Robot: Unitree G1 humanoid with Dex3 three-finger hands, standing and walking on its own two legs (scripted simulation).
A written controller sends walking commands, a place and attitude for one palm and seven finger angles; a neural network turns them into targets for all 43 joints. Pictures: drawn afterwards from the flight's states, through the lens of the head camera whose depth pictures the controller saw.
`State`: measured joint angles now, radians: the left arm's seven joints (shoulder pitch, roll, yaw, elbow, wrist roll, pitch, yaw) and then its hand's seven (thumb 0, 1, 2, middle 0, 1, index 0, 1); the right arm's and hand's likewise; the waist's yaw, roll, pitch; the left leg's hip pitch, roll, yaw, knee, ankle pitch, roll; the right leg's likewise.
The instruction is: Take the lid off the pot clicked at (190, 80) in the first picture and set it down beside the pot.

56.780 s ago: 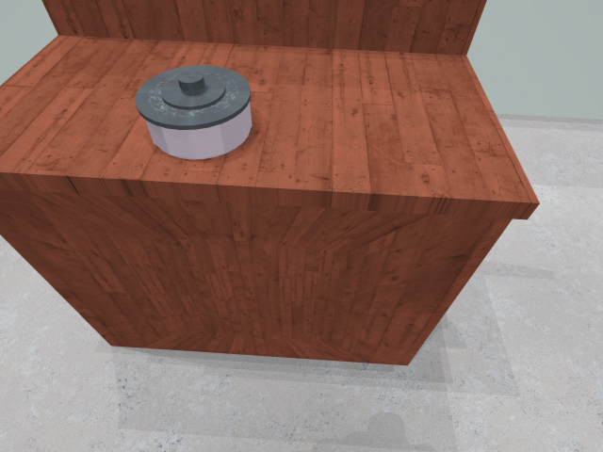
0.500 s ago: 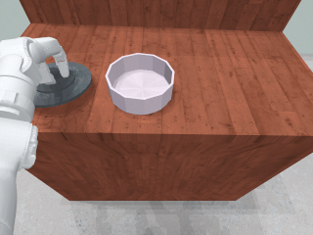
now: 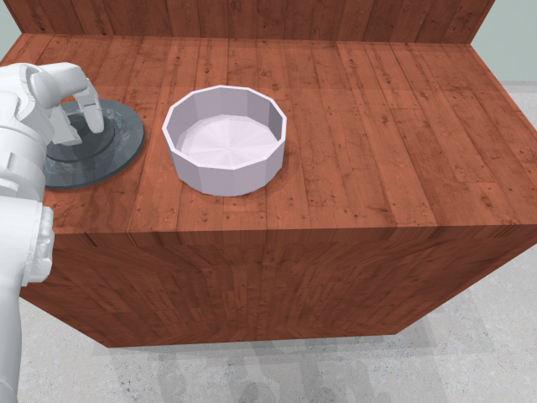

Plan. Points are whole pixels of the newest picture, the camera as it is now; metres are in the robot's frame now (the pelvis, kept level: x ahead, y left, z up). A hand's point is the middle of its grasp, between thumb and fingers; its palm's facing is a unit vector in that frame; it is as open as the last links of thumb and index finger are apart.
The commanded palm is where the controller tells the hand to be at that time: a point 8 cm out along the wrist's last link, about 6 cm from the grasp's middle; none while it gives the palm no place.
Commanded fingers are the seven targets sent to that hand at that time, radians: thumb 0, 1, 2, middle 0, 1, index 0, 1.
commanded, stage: lower the lid onto the table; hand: left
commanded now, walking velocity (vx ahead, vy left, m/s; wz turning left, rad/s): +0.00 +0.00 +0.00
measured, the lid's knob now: (73, 127) +0.51 +0.27 +0.11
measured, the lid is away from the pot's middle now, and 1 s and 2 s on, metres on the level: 0.23 0.23 0.24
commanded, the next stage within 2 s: open the fingers wide in 0.20 s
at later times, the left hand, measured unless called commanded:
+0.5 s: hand (66, 132) +0.48 +0.26 +0.14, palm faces -0.38 -0.06 -0.92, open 5.8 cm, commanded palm +0.48 +0.26 +0.18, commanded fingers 0.00 0.54 0.84 -0.67 -1.04 -0.75 -1.04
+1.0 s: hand (64, 135) +0.47 +0.26 +0.14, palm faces -0.35 -0.09 -0.93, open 7.6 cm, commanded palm +0.48 +0.26 +0.18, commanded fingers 0.00 -0.06 0.93 -0.53 -0.62 -0.54 -0.62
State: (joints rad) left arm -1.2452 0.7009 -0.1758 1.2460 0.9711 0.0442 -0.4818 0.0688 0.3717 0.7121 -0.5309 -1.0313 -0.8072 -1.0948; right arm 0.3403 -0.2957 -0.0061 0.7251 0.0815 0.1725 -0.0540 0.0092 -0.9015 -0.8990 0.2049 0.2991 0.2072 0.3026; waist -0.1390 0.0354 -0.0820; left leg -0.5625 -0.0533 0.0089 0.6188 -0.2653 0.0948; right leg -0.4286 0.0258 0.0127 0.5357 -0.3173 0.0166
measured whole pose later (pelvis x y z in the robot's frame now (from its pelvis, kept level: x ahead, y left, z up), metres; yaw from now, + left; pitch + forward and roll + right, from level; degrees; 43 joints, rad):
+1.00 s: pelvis -0.01 +0.00 -0.01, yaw +0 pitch +11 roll -3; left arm -1.10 0.70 -0.13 1.07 0.95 -0.05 -0.39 0.00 0.17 0.88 -0.53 -0.78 -0.72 -0.87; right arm 0.31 -0.28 0.00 0.67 0.10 0.26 -0.06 0.01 -0.90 -0.90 0.20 0.30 0.21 0.30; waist -0.11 0.04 -0.09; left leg -0.59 -0.05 0.01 0.67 -0.28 0.10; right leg -0.46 0.03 0.02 0.60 -0.34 0.02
